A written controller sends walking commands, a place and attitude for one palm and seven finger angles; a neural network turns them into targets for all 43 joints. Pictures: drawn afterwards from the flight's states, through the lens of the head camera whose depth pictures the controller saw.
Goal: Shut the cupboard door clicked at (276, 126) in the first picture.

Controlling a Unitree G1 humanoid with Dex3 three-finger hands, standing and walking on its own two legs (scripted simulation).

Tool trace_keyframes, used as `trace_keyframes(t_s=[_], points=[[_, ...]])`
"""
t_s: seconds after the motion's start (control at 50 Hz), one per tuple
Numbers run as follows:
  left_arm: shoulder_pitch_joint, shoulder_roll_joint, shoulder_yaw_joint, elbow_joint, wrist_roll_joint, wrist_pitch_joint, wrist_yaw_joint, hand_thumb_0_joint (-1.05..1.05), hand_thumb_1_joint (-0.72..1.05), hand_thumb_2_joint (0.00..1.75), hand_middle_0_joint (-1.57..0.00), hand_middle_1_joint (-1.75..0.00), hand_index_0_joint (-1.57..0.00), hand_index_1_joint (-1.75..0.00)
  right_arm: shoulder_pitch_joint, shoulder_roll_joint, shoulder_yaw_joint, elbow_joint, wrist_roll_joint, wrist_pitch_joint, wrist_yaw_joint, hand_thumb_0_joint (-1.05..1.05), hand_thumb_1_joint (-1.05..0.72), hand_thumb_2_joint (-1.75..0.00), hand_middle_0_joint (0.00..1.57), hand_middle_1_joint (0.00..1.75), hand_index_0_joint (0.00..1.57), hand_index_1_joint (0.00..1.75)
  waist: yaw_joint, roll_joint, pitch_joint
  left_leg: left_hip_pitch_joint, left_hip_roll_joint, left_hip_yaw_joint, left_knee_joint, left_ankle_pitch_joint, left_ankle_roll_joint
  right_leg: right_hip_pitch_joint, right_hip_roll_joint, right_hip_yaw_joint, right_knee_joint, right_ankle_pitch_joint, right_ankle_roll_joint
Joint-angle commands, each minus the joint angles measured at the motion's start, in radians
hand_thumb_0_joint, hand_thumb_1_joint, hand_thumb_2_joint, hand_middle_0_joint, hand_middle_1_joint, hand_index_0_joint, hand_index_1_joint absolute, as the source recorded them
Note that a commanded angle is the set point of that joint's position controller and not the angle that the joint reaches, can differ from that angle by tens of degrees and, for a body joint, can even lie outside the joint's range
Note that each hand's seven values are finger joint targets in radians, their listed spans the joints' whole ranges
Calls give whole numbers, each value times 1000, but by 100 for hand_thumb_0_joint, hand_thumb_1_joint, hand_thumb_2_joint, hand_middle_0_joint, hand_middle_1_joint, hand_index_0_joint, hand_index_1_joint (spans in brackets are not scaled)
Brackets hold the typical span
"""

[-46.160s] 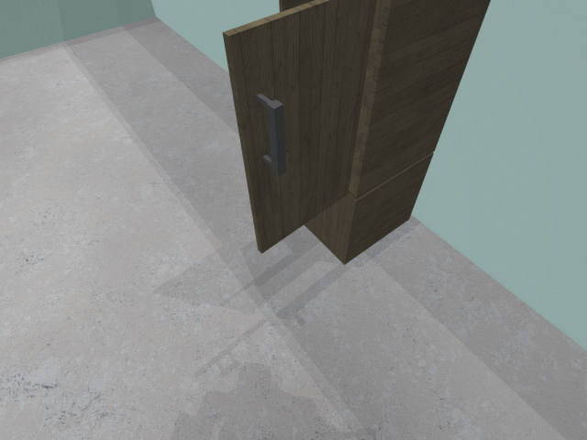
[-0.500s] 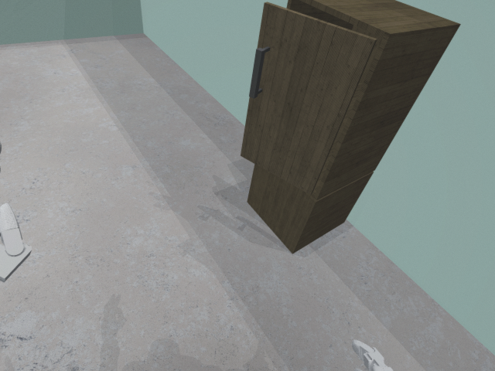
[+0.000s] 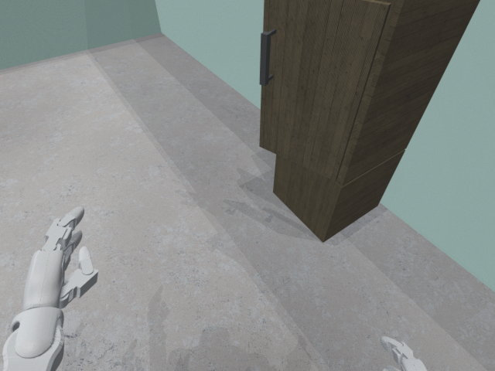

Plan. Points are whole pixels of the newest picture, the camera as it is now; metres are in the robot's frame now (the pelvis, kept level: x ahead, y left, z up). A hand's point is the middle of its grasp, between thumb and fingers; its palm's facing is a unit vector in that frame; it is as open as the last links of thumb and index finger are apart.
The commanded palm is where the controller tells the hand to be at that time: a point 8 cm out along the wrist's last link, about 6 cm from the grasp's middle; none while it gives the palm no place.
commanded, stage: let the arm hang, fingers relaxed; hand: left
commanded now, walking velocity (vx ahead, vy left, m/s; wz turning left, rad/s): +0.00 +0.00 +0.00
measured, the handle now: (268, 57) +0.99 -0.03 +0.06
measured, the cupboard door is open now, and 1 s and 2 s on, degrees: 20 20 20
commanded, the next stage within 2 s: look to check the result in 1.00 s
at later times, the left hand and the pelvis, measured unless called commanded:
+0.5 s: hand out of the picture +0.01 +0.17 -0.16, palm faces +0.03 -0.97 -0.23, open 7.2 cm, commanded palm none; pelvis +0.02 -0.02 +0.02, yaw +1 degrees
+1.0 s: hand out of the picture +0.00 +0.13 -0.16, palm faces +0.05 -0.99 -0.14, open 7.4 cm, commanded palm none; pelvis +0.02 -0.01 +0.02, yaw +0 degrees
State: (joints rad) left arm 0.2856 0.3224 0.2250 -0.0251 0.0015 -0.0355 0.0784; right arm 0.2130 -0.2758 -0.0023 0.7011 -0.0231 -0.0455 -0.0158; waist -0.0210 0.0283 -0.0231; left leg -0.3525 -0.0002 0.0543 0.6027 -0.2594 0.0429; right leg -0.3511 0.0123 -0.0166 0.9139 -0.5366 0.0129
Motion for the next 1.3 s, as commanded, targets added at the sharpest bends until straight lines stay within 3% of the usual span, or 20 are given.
trace_keyframes(t_s=[0.0, 0.02, 0.04, 0.06, 0.08, 0.1, 0.12, 0.14, 0.16, 0.2, 0.24, 0.28, 0.32, 0.38, 0.48, 0.66, 0.9, 1.28], points=[[24, -44, -178, 337, 11, 68, -65, 0, 90, 90, -20, -30, -20, -30, -22, -135, -29, -84, -11, 17, -6, 0, -90, -90, 20, 30, 20, 30, 22, -67, -91, 139, 273, -267, -123, 600, 137, 2, -30, 26, -145, 70, 11], [29, -24, -179, 413, 10, 64, -69, 0, 90, 90, -20, -30, -20, -30, -48, -133, -23, -72, -4, 27, -4, 0, -90, -90, 20, 30, 20, 30, 43, -45, -89, 54, 221, -212, -117, 436, 88, 129, -18, 2, -289, 201, 9], [41, 9, -174, 479, 9, 63, -68, 0, 90, 90, -20, -30, -20, -30, -66, -111, -20, -60, 7, 37, 1, 0, -90, -90, 20, 30, 20, 30, 57, -55, -71, -58, 158, -162, -110, 195, 42, 244, -31, 29, -389, 297, 3], [40, 57, -170, 533, 14, 59, -66, 0, 90, 90, -20, -30, -20, -30, -55, -70, -16, -45, 14, 47, 6, 0, -90, -90, 20, 30, 20, 30, 52, -123, -53, -113, 63, -106, -66, -59, -9, 240, -122, 169, -504, 214, -33], [4, 103, -167, 585, 23, 52, -69, 0, 90, 90, -20, -30, -20, -30, -18, -51, -20, -18, 8, 57, 14, 0, -90, -90, 20, 30, 20, 30, 18, -124, -9, -65, 8, -60, -11, -203, -36, 89, -244, 296, -626, 35, -96], [-59, 128, -170, 624, 24, 55, -71, 0, 90, 90, -20, -30, -20, -30, 23, -45, -22, 20, -3, 72, 18, 0, -90, -90, 20, 30, 20, 30, -21, -61, 15, 35, -9, -36, 34, -211, -40, -58, -275, 318, -684, -142, -131], [-92, 117, -176, 664, 23, 53, -65, 0, 90, 90, -20, -30, -20, -30, 22, -43, -25, 53, -7, 88, 11, 0, -90, -90, 20, 30, 20, 30, -21, -158, 34, 78, -14, -22, 90, -167, -45, -119, -236, 322, -726, -170, -134], [-109, 76, -182, 715, 18, 46, -62, 0, 90, 90, -20, -30, -20, -30, 23, -28, -26, 90, -8, 87, 6, 0, -90, -90, 20, 30, 20, 30, -15, -168, 73, 72, -2, -33, 118, -124, -44, -115, -226, 314, -730, -74, -146], [-106, 48, -187, 766, 15, 38, -61, 0, 90, 90, -20, -30, -20, -30, 46, -18, -24, 125, -6, 82, 2, 0, -90, -90, 20, 30, 20, 30, -21, -138, 68, 80, 12, -45, 102, -86, -41, -75, -209, 287, -704, 41, -150], [-72, -27, -169, 822, 20, 23, -55, 0, 90, 90, -20, -30, -20, -30, 101, 20, -26, 176, -9, 63, -3, 0, -90, -90, 20, 30, 20, 30, -27, -25, -24, 142, 42, -74, -44, 54, -35, 29, -176, 199, -603, 263, -127], [-48, -43, -183, 878, 12, 27, -52, 0, 90, 90, -20, -30, -20, -30, 93, 15, -22, 216, -3, 54, -6, 0, -90, -90, 20, 30, 20, 30, -7, 71, -46, 154, 86, -128, -145, 120, -30, 78, -115, 128, -571, 286, -78], [-28, -40, -186, 938, 7, 34, -52, 0, 90, 90, -20, -30, -20, -30, 83, 12, -20, 251, 0, 52, -11, 0, -90, -90, 20, 30, 20, 30, 14, 91, 10, 79, 100, -152, -215, 67, -23, 143, -87, 102, -571, 287, -62], [-5, -40, -190, 994, 5, 33, -53, 0, 90, 90, -20, -30, -20, -30, 102, 13, -20, 282, 6, 48, -15, 0, -90, -90, 20, 30, 20, 30, 23, 43, 31, 74, 104, -146, -239, 103, -21, 180, -86, 89, -569, 354, -61], [22, -53, -198, 1055, 2, 25, -52, 0, 90, 90, -20, -30, -20, -30, 139, 23, -17, 326, 10, 40, -20, 0, -90, -90, 20, 30, 20, 30, 20, -27, -6, 134, 105, -124, -244, 169, -20, 214, -96, 84, -577, 422, -57], [43, -61, -206, 1115, 3, 26, -48, 0, 90, 90, -20, -30, -20, -30, 163, 43, -14, 377, 13, 47, -22, 0, -90, -90, 20, 30, 20, 30, 13, -49, 71, 144, 97, -104, -267, 113, -22, 166, -95, 93, -611, 359, -51], [93, -91, -212, 1159, 6, 25, -42, 0, 90, 90, -20, -30, -20, -30, 170, 63, -9, 408, 14, 46, -25, 0, -90, -90, 20, 30, 20, 30, 11, -26, 113, 156, 95, -98, -285, 76, -16, 123, -90, 103, -611, 335, -46], [117, -110, -209, 1171, 8, 22, -40, 0, 90, 90, -20, -30, -20, -30, 178, 67, -7, 412, 13, 38, -29, 0, -90, -90, 20, 30, 20, 30, 11, -3, 122, 161, 93, -99, -289, 96, -13, 128, -90, 101, -601, 362, -44], [89, -78, -201, 1155, 8, 20, -41, 0, 90, 90, -20, -30, -20, -30, 179, 39, -14, 407, 13, 38, -26, 0, -90, -90, 20, 30, 20, 30, 11, -41, 116, 162, 94, -105, -287, 86, -11, 132, -91, 101, -596, 339, -48]])
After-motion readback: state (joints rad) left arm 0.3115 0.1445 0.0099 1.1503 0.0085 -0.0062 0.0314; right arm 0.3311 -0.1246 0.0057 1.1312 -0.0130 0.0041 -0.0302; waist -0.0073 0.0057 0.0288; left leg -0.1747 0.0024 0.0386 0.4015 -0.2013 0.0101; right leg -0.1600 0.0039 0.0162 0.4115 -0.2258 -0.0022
